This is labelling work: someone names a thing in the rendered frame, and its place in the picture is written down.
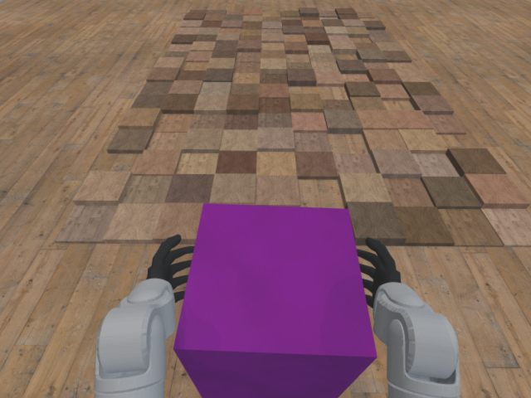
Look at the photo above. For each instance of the left robot hand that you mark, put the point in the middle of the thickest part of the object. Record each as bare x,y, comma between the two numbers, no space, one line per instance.
161,267

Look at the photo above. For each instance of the carton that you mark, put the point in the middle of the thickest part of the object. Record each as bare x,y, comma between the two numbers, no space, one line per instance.
274,305

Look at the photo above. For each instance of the robot right forearm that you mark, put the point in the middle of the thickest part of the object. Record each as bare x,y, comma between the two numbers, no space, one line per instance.
422,347

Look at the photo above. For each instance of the right robot hand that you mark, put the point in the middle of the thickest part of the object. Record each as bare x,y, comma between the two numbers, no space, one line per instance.
385,271

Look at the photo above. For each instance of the robot left forearm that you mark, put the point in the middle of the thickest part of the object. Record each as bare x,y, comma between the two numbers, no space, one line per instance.
130,344

